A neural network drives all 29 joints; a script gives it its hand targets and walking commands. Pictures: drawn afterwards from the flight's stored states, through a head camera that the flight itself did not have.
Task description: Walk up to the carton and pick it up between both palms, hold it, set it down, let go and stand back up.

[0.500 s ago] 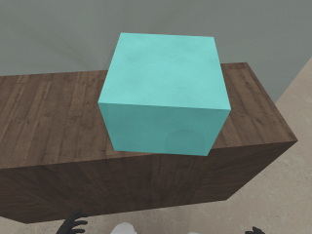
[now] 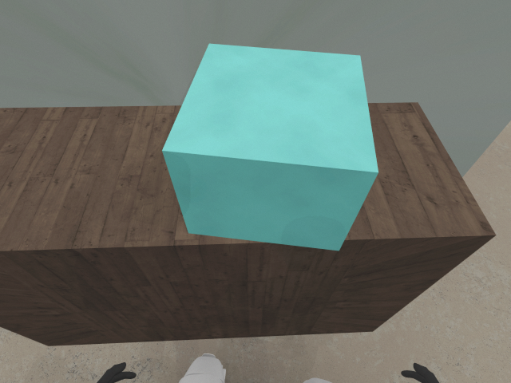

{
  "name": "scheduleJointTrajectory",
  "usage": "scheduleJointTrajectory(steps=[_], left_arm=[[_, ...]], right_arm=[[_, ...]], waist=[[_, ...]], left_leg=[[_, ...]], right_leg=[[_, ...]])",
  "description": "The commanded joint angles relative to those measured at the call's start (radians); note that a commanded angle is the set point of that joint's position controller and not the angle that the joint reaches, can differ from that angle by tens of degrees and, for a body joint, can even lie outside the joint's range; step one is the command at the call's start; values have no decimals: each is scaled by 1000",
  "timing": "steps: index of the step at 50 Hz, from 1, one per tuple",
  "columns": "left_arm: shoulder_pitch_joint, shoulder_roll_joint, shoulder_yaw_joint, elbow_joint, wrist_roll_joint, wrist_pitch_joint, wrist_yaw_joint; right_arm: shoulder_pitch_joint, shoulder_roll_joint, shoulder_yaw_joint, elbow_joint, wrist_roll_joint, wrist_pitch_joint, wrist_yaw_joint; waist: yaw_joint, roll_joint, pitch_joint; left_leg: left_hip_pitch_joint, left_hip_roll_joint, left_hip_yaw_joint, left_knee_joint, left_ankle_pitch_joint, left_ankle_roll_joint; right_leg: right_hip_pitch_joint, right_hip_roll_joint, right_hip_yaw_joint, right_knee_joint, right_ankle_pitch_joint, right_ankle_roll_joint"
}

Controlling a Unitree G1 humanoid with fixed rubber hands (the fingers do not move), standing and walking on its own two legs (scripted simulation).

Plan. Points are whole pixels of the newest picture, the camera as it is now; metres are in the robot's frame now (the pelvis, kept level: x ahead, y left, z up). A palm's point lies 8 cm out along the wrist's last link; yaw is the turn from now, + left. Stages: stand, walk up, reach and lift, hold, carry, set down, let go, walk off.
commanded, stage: walk up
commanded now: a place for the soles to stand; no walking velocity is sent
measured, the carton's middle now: (273, 145) +0.48 +0.00 +0.08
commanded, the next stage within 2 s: reach and lift in 0.52 s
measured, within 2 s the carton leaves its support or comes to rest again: neither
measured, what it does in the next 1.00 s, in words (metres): steps on the spot: left foot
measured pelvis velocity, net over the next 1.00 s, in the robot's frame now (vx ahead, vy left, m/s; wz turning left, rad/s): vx -0.02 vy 0.00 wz -0.03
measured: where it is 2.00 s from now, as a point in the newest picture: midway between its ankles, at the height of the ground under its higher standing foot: outside the picture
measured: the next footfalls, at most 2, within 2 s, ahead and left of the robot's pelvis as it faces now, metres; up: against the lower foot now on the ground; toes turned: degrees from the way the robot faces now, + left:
left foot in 0.18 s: +0.07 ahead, +0.11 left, +0.00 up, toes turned -5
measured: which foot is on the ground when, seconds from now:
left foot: up 0.00-0.16, down 0.18-1.00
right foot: down 0.00-1.00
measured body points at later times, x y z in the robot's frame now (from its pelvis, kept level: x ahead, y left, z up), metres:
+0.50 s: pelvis +0.00 +0.00 +0.03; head +0.00 -0.01 +0.48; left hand +0.01 +0.25 -0.10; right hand +0.13 -0.23 -0.10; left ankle +0.03 +0.10 -0.70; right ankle -0.01 -0.04 -0.70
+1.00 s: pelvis -0.02 +0.00 +0.03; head +0.00 +0.04 +0.48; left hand +0.13 +0.25 -0.07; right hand +0.14 -0.25 -0.04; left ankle +0.03 +0.11 -0.70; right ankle -0.01 -0.04 -0.70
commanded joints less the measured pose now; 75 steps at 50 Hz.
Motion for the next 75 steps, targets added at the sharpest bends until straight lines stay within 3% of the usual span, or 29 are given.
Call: scheduleJointTrajectory(steps=[1,3,6,8,9,10,11,12,15,16,18,22,26,27,28,30,32,35,36,38,41,44,48,52,56,59,63,69,75], left_arm=[[103,178,58,-66,4,-51,35],[78,166,49,-73,6,-43,42],[84,150,37,-70,-3,-41,58],[65,149,25,-72,-20,-45,61],[80,123,14,-77,-31,-55,57],[132,96,10,-75,-35,-62,53],[154,85,13,-60,-27,-49,52],[147,85,21,-58,-18,-40,54],[180,84,31,-30,-16,-57,42],[215,93,41,-24,-17,-71,38],[212,139,53,-4,-19,-90,45],[216,95,36,15,-23,-99,60],[264,74,35,36,-26,-92,62],[-579,182,78,-232,-43,3,78],[-419,134,26,-243,-44,80,118],[-373,59,34,-263,-58,189,113],[-264,29,29,-352,-72,270,104],[-29,91,122,-462,-34,348,66],[47,111,154,-494,-21,357,57],[137,112,174,-532,-3,366,67],[110,94,150,-497,12,378,100],[-22,85,117,-465,-20,377,120],[-161,76,92,-556,-60,331,122],[-204,64,47,-648,-99,253,121],[-100,90,39,-634,-134,200,104],[14,111,60,-596,-135,158,87],[63,104,62,-563,-141,98,84],[35,81,22,-580,-164,27,99],[30,85,13,-655,-173,-20,117]], right_arm=[[-12,-123,-38,-98,-2,-15,-26],[-11,-97,-29,-89,8,-25,-27],[-18,-69,-13,-72,3,-31,1],[11,-86,-19,-55,-5,-39,13],[32,-122,-30,-40,-16,-44,15],[45,-170,-40,-26,-15,-43,15],[28,-202,-48,-7,8,-37,16],[-9,-199,-45,-6,10,-33,16],[-88,-148,-14,-8,10,-32,12],[-116,-158,-13,2,23,-32,16],[-108,-87,4,30,23,-29,29],[-108,-73,14,77,1,-38,40],[-103,-79,21,124,1,-48,34],[-606,83,-62,166,-28,-134,49],[-466,70,-40,252,-2,-163,78],[-403,36,-42,182,14,-135,101],[-302,-21,-44,138,39,-132,103],[-154,-136,-41,80,100,-164,70],[-135,-165,-36,49,123,-176,62],[-134,-171,-27,-4,155,-189,64],[-193,-114,-2,-96,156,-146,96],[-237,-40,12,-197,136,-79,116],[-203,8,8,-286,153,-21,133],[-176,5,-32,-300,140,-28,132],[-117,-35,-71,-292,96,-48,113],[-74,-66,-86,-297,71,-67,96],[-76,-72,-90,-336,63,-98,87],[-73,-59,-71,-395,119,-128,119],[-27,-66,-53,-464,189,-137,144]], waist=[[48,-69,-41],[32,-86,-48],[18,-68,-87],[-28,-40,-99],[-43,14,-146],[-42,53,-221],[-38,96,-216],[-30,132,-167],[-1,143,-121],[16,121,-83],[9,36,-38],[-3,-25,-2],[4,-51,-48],[-86,-73,-113],[-81,-87,22],[-59,-106,-110],[-35,-73,-270],[-21,-78,-462],[-9,-45,-492],[24,30,-469],[72,123,-319],[101,106,-140],[71,73,-100],[5,47,-165],[-32,-4,-196],[-23,-25,-227],[5,-17,-228],[31,12,-194],[40,49,-190]], left_leg=[[-156,-45,105,207,-164,18],[-97,-23,135,130,-132,27],[25,-15,166,-59,-54,47],[214,4,123,-266,234,79],[340,41,36,-264,383,118],[378,132,-121,-280,367,205],[246,220,-240,-337,269,304],[165,233,-275,-387,139,322],[92,160,-128,-448,76,205],[7,114,-62,-414,-12,148],[96,6,104,-270,72,61],[202,29,110,-324,175,59],[215,47,114,-356,222,64],[-103,-3,105,-208,63,37],[-147,-6,118,-158,-31,32],[-62,25,80,-85,80,15],[20,18,85,-104,73,10],[143,-39,98,-139,386,7],[199,-57,100,-175,496,-4],[268,-75,106,-251,554,-17],[313,-80,143,-323,446,-15],[259,-66,180,-379,207,14],[191,-46,191,-394,84,31],[227,-20,180,-365,89,32],[314,-20,176,-396,168,36],[359,-36,163,-419,330,28],[397,-37,147,-434,464,14],[410,-16,133,-477,398,20],[422,-14,132,-488,373,25]], right_leg=[[146,-380,371,-453,544,16],[162,-340,277,-358,811,19],[159,-341,249,-351,674,46],[48,-322,202,-290,621,97],[-28,-281,180,-221,597,134],[-52,-204,167,-143,431,176],[19,-103,188,-104,90,197],[30,-89,245,-117,-54,181],[90,-70,247,-297,52,108],[164,-113,307,-379,129,94],[63,-251,415,-532,80,92],[15,-235,348,-553,335,156],[100,-195,294,-530,424,161],[-169,-85,321,-213,-69,85],[-173,-145,417,-294,-234,70],[-134,-181,459,-268,-11,118],[-67,-178,498,-297,79,116],[198,-108,408,-231,826,153],[249,-80,378,-230,930,157],[260,-40,336,-271,863,146],[130,4,290,-371,434,99],[-10,-22,306,-470,95,95],[-2,-94,433,-517,-43,103],[-34,-116,472,-504,-7,104],[-33,-67,375,-491,193,110],[49,-15,323,-484,407,107],[70,23,304,-514,428,93],[18,14,318,-549,309,64],[13,-9,347,-553,328,47]])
